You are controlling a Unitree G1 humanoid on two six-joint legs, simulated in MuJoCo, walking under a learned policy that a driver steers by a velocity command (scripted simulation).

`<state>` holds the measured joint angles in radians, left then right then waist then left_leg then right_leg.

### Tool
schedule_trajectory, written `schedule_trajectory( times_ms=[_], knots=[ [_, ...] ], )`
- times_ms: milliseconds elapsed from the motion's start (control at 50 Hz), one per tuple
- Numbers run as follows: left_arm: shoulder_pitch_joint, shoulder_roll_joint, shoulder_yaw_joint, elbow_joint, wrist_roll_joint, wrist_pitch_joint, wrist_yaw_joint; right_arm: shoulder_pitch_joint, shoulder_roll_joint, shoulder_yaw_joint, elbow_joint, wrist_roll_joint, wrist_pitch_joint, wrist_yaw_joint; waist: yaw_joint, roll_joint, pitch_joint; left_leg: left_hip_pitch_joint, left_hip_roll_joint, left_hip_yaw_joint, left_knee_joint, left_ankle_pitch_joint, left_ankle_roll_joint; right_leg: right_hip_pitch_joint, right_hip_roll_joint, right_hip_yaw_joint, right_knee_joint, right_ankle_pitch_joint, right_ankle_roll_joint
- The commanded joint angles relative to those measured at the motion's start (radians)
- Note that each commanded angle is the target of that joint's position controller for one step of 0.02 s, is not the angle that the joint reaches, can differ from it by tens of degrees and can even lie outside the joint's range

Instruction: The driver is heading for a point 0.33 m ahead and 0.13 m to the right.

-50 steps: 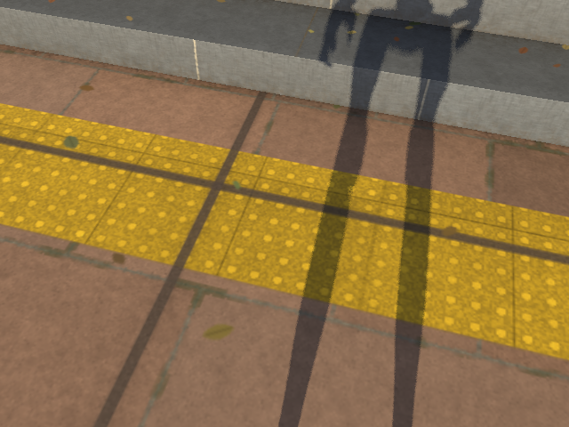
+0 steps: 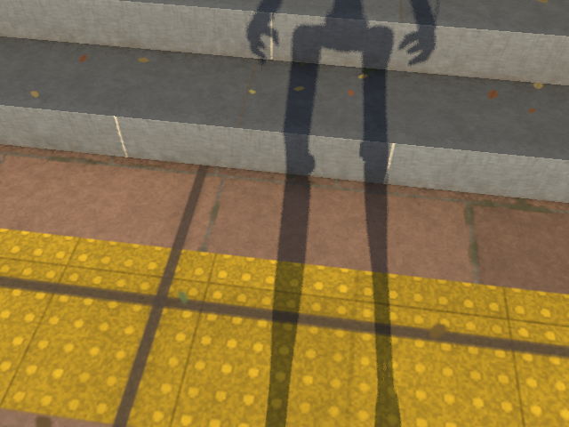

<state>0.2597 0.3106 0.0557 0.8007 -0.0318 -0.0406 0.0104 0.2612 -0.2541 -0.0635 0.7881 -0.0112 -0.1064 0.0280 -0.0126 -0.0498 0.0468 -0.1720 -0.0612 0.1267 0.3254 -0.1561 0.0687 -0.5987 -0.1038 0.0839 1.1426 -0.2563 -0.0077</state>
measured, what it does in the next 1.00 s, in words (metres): walks ahead: right foot, then left foot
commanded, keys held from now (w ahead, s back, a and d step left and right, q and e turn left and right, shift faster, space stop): w+e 0.20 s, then no key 0.80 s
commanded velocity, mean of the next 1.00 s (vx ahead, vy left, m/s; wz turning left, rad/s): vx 0.21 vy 0.00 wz -0.20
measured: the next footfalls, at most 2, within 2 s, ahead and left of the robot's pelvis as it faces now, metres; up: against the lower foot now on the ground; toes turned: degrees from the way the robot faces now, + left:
right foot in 0.30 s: +0.35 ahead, -0.16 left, +0.00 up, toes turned -11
left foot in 0.72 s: +0.41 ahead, +0.07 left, +0.00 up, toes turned -11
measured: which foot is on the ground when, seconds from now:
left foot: down 0.00-0.32, up 0.34-0.70, down 0.72-1.00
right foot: up 0.00-0.28, down 0.30-1.00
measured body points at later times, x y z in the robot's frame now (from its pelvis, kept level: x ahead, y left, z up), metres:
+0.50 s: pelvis +0.25 -0.07 -0.01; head +0.29 -0.10 +0.44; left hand +0.44 +0.16 -0.10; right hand +0.31 -0.37 -0.13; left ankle +0.24 +0.10 -0.66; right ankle +0.31 -0.16 -0.74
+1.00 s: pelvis +0.34 -0.05 -0.01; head +0.35 -0.05 +0.44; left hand +0.49 +0.18 -0.14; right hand +0.39 -0.32 -0.14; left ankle +0.37 +0.08 -0.74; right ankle +0.31 -0.16 -0.74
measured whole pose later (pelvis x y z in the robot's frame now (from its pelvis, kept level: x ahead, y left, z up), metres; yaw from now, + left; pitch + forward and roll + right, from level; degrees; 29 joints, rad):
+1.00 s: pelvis +0.34 -0.05 -0.01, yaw -11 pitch -1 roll -1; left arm 0.17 0.24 0.03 0.89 0.01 0.01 0.02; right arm 0.15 -0.23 -0.03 0.96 0.00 -0.02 -0.02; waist 0.00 0.00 0.03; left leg -0.24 0.03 -0.01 0.52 -0.27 -0.02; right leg -0.20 0.02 -0.01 0.49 -0.28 -0.02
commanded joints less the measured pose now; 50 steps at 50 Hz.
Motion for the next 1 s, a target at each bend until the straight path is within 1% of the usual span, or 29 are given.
schedule_trajectory(
  times_ms=[20, 100, 140, 200, 240, 260, 280, 300, 320, 340, 360, 380, 400, 420, 440, 480, 540, 580, 640, 680, 700, 720, 740, 760, 780, 800, 820, 880, 1000],
  knots=[
    [0.056, 0.04, 0.014, -0.048, 0.008, 0.01, 0.007, -0.073, -0.112, -0.026, -0.045, -0.006, -0.033, -0.006, 0.038, 0.109, 0.01, -0.048, 0.287, -0.142, -0.229, 0.165, 0.147, -0.048, -0.045, 0.053, -0.06, 0.13, 0.022],
    [-0.073, 0.016, 0.003, -0.09, 0.011, -0.011, -0.022, -0.05, -0.146, -0.03, -0.022, 0.0, -0.022, -0.022, -0.01, 0.083, 0.025, 0.01, 0.255, -0.018, -0.228, 0.224, 0.112, -0.034, -0.025, -0.019, -0.337, 0.35, 0.013],
    [-0.15, 0.001, -0.006, -0.124, 0.012, -0.014, -0.037, -0.005, -0.17, -0.035, -0.002, 0.007, -0.011, -0.028, -0.047, 0.066, 0.043, 0.081, 0.285, -0.002, -0.22, 0.231, 0.112, -0.056, -0.019, -0.052, -0.418, 0.363, 0.001],
    [-0.226, 0.01, -0.006, -0.18, 0.011, -0.012, -0.056, 0.044, -0.192, -0.044, 0.023, 0.022, 0.018, -0.032, -0.069, 0.066, 0.059, 0.231, 0.331, 0.015, -0.163, 0.292, 0.099, -0.126, -0.008, -0.079, -0.492, 0.282, -0.027],
    [-0.225, 0.02, 0.001, -0.208, 0.023, -0.014, -0.067, 0.035, -0.206, -0.045, 0.03, 0.03, 0.041, -0.038, -0.042, 0.084, 0.045, 0.262, 0.338, 0.031, -0.055, 0.588, 0.079, -0.065, 0.041, -0.123, -0.534, 0.18, -0.053],
    [-0.181, 0.041, 0.012, -0.208, 0.029, -0.014, -0.069, 0.026, -0.221, -0.048, 0.029, 0.033, 0.05, -0.044, -0.011, 0.113, -0.002, 0.274, 0.333, 0.034, 0.034, 0.778, 0.064, 0.017, 0.083, -0.151, -0.537, 0.136, -0.069],
    [-0.07, 0.077, 0.033, -0.185, 0.03, -0.017, -0.068, 0.012, -0.228, -0.047, 0.026, 0.033, 0.059, -0.049, 0.051, 0.125, -0.075, 0.266, 0.31, 0.043, 0.179, 0.872, 0.041, 0.156, 0.126, -0.164, -0.57, 0.146, -0.091],
    [0.066, 0.125, 0.059, -0.151, 0.031, -0.019, -0.057, 0.002, -0.214, -0.039, 0.022, 0.035, 0.061, -0.053, 0.129, 0.099, -0.153, 0.18, 0.261, 0.07, 0.378, 0.81, -0.001, 0.377, 0.152, -0.154, -0.658, 0.31, -0.122],
    [0.164, 0.216, 0.078, -0.135, 0.041, -0.01, -0.033, 0.032, -0.149, -0.013, -0.006, 0.0, 0.049, -0.051, 0.14, -0.057, -0.281, -0.073, 0.189, 0.075, 0.691, 0.329, -0.056, 0.697, -0.033, 0.069, -0.594, 0.735, -0.184],
    [0.093, 0.257, 0.066, -0.171, 0.056, -0.012, -0.028, 0.168, -0.061, 0.026, -0.012, -0.003, 0.03, -0.027, 0.033, -0.252, -0.482, -0.405, 0.011, -0.05, 1.074, -0.522, -0.117, 1.009, -0.339, 0.559, -0.629, 0.979, -0.435],
    [0.123, 0.16, 0.047, -0.18, 0.052, -0.005, -0.035, 0.121, -0.189, -0.005, 0.039, 0.023, 0.021, -0.015, 0.124, -0.034, -0.58, -0.383, 0.062, -0.245, 1.104, -0.503, -0.104, 0.968, -0.304, 0.486, -0.656, 0.972, -0.407],
    [0.066, 0.13, 0.034, -0.173, 0.046, -0.004, -0.037, 0.018, -0.182, -0.005, -0.003, 0.056, 0.023, -0.013, 0.108, -0.034, -0.421, -0.448, 0.108, -0.223, 1.066, -0.462, -0.092, 0.865, -0.254, 0.322, -0.665, 0.925, -0.357],
    [0.005, 0.104, 0.028, -0.162, 0.03, -0.007, -0.039, -0.03, -0.152, 0.004, -0.012, 0.042, 0.027, -0.025, 0.073, 0.043, -0.269, -0.473, 0.143, -0.191, 0.965, -0.403, -0.093, 0.701, -0.195, 0.233, -0.705, 0.842, -0.304],
    [-0.042, 0.072, 0.018, -0.163, 0.028, -0.01, -0.035, -0.046, -0.157, -0.002, -0.005, 0.027, 0.04, -0.037, 0.045, 0.044, -0.206, -0.437, 0.168, -0.188, 0.896, -0.354, -0.098, 0.583, -0.165, 0.184, -0.745, 0.774, -0.279],
    [-0.073, 0.074, 0.016, -0.163, 0.039, -0.01, -0.034, -0.014, -0.152, -0.004, 0.007, 0.027, 0.059, -0.042, 0.008, 0.019, -0.178, -0.339, 0.173, -0.185, 0.866, -0.31, -0.105, 0.459, -0.139, 0.139, -0.788, 0.755, -0.269],
    [-0.117, 0.076, 0.019, -0.157, 0.053, -0.019, -0.035, 0.051, -0.121, 0.0, 0.031, 0.019, 0.086, -0.055, -0.034, -0.005, -0.177, -0.238, 0.161, -0.169, 0.783, -0.25, -0.129, 0.347, -0.116, 0.072, -0.829, 0.776, -0.276],
    [-0.15, 0.07, 0.017, -0.133, 0.054, -0.02, -0.024, 0.028, -0.098, 0.007, 0.035, 0.007, 0.096, -0.068, -0.039, -0.03, -0.184, -0.193, 0.16, -0.168, 0.587, -0.16, -0.146, 0.323, -0.087, 0.007, -0.838, 0.736, -0.258],
    [-0.145, 0.072, 0.016, -0.113, 0.055, -0.01, -0.016, -0.015, -0.1, 0.008, 0.034, 0.008, 0.102, -0.069, -0.017, -0.045, -0.188, -0.164, 0.158, -0.166, 0.487, -0.087, -0.146, 0.329, -0.08, 0.002, -0.852, 0.595, -0.244],
    [-0.137, 0.064, 0.01, -0.081, 0.056, 0.005, -0.013, -0.067, -0.116, 0.001, 0.03, 0.013, 0.109, -0.066, 0.006, -0.057, -0.152, -0.13, 0.15, -0.166, 0.375, -0.066, -0.136, 0.319, -0.086, 0.039, -0.867, 0.32, -0.229],
    [-0.151, 0.046, 0.001, -0.064, 0.048, 0.012, -0.013, -0.067, -0.109, 0.0, 0.036, 0.006, 0.105, -0.063, -0.009, -0.052, -0.124, -0.069, 0.135, -0.15, 0.245, -0.034, -0.114, 0.303, -0.072, 0.052, -0.84, 0.166, -0.198],
    [-0.143, 0.028, -0.006, -0.053, 0.041, 0.013, -0.014, -0.061, -0.105, 0.002, 0.041, -0.005, 0.101, -0.06, -0.021, -0.036, -0.112, -0.015, 0.129, -0.145, 0.14, 0.045, -0.099, 0.29, -0.043, 0.046, -0.817, 0.09, -0.159],
    [-0.106, 0.004, -0.015, -0.038, 0.047, 0.01, -0.015, -0.063, -0.131, -0.001, 0.04, -0.016, 0.095, -0.06, -0.01, 0.003, -0.105, 0.033, 0.175, -0.2, 0.094, 0.165, -0.08, 0.274, -0.004, 0.039, -0.783, 0.03, -0.108],
    [-0.048, 0.005, -0.013, -0.027, 0.062, 0.007, -0.016, -0.08, -0.195, -0.011, 0.03, -0.014, 0.093, -0.064, 0.046, 0.109, -0.094, 0.04, 0.242, -0.259, 0.098, 0.275, -0.049, 0.255, 0.07, -0.008, -0.724, -0.061, -0.064],
    [-0.007, -0.016, -0.016, -0.019, 0.06, 0.009, -0.013, -0.117, -0.187, -0.012, 0.046, -0.001, 0.096, -0.063, 0.088, 0.219, -0.098, -0.039, 0.239, -0.261, 0.092, 0.1, -0.012, 0.308, 0.112, -0.058, -0.733, -0.061, -0.035],
    [-0.068, 0.012, -0.013, -0.019, 0.061, 0.016, -0.007, -0.133, -0.129, -0.003, 0.046, 0.005, 0.095, -0.055, 0.048, 0.191, -0.073, -0.117, 0.201, -0.248, 0.066, -0.045, -0.021, 0.372, 0.109, -0.066, -0.721, -0.01, -0.021],
    [-0.104, 0.031, -0.006, -0.022, 0.052, 0.025, -0.002, -0.133, -0.108, 0.005, 0.055, -0.001, 0.09, -0.051, 0.033, 0.164, -0.061, -0.137, 0.181, -0.231, 0.061, -0.062, -0.042, 0.387, 0.101, -0.063, -0.711, 0.026, -0.026],
    [-0.11, 0.032, -0.004, -0.016, 0.048, 0.033, 0.004, -0.132, -0.109, 0.007, 0.062, -0.004, 0.083, -0.049, 0.029, 0.151, -0.06, -0.125, 0.166, -0.215, 0.069, -0.02, -0.057, 0.39, 0.091, -0.054, -0.708, 0.06, -0.034],
    [-0.1, 0.03, -0.002, 0.004, 0.048, 0.04, 0.006, -0.102, -0.111, 0.008, 0.099, 0.006, 0.069, -0.05, 0.017, 0.12, -0.086, -0.056, 0.151, -0.193, 0.108, 0.103, -0.062, 0.4, 0.078, -0.04, -0.711, 0.152, -0.039],
    [-0.099, 0.023, 0.002, 0.058, 0.038, 0.039, 0.01, -0.112, -0.109, 0.01, 0.146, 0.01, 0.082, -0.059, 0.007, 0.07, -0.095, -0.003, 0.137, -0.179, 0.131, 0.194, -0.049, 0.419, 0.076, -0.048, -0.705, 0.243, -0.027]
  ],
)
